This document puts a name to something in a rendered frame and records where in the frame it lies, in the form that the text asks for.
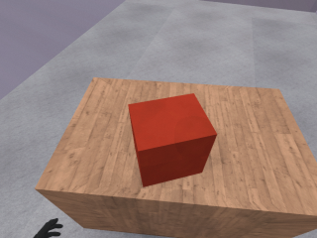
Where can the pedestal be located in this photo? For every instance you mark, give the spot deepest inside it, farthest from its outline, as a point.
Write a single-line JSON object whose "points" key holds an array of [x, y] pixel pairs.
{"points": [[259, 181]]}

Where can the left robot hand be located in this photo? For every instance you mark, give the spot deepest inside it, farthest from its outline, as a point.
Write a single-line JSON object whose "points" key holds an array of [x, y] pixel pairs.
{"points": [[44, 232]]}

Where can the carton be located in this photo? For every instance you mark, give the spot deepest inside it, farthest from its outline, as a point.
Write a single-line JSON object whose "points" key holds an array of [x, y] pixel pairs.
{"points": [[173, 138]]}

